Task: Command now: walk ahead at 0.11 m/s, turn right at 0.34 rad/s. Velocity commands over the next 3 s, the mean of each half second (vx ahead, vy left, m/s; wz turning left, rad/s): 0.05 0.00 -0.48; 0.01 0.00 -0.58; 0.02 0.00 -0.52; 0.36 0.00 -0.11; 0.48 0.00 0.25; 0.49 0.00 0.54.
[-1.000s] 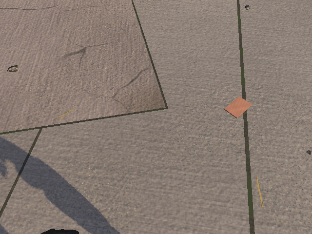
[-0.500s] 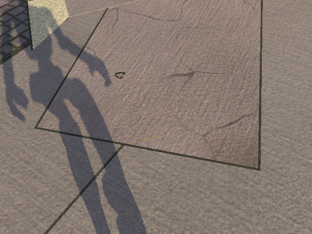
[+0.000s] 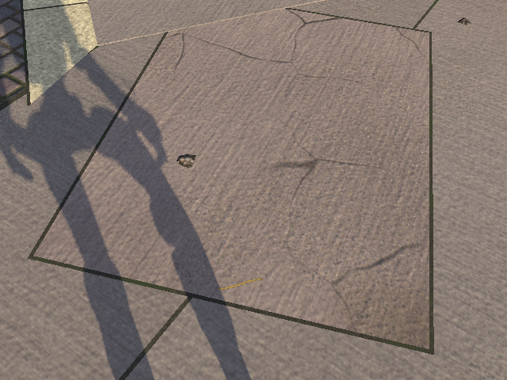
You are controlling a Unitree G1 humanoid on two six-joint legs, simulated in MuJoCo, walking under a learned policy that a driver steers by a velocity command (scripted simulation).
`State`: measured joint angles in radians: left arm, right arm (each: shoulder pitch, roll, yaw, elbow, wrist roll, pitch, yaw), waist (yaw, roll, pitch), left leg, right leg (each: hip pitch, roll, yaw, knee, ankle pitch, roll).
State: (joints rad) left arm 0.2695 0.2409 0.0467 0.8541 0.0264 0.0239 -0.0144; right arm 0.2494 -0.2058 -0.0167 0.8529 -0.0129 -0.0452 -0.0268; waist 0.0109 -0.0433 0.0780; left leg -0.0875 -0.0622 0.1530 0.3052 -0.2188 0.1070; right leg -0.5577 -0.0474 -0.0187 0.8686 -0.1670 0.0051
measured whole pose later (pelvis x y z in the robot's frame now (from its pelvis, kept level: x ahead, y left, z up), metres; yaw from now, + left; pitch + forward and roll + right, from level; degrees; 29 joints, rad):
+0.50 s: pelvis +0.05 -0.01 -0.01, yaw -17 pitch +1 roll +1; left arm 0.23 0.28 0.08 0.76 0.02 0.05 0.00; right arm 0.15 -0.26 -0.04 0.77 -0.02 0.05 -0.03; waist 0.03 0.01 0.06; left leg -0.45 0.01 -0.07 0.87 -0.41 -0.05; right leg -0.32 0.10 0.09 0.45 -0.14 -0.08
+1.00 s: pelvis +0.05 +0.02 +0.00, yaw -35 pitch +0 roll -1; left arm 0.18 0.30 0.07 0.73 0.01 0.09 -0.05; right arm 0.21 -0.26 -0.04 0.72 -0.03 0.01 -0.02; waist -0.01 -0.02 0.07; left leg -0.21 0.06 0.14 0.46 -0.25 0.02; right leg -0.35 0.02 0.00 0.83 -0.46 0.04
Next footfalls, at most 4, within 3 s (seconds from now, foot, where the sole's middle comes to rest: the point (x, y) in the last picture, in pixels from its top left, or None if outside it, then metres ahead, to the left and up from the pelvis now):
0.18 right None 0.12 -0.10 -0.78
0.64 left None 0.14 0.09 -0.78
1.10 right None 0.00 -0.07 -0.78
1.60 left None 0.15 0.03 -0.78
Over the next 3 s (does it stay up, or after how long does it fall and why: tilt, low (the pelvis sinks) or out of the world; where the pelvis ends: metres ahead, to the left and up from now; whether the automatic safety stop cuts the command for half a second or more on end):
stays up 0.51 -0.51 0.00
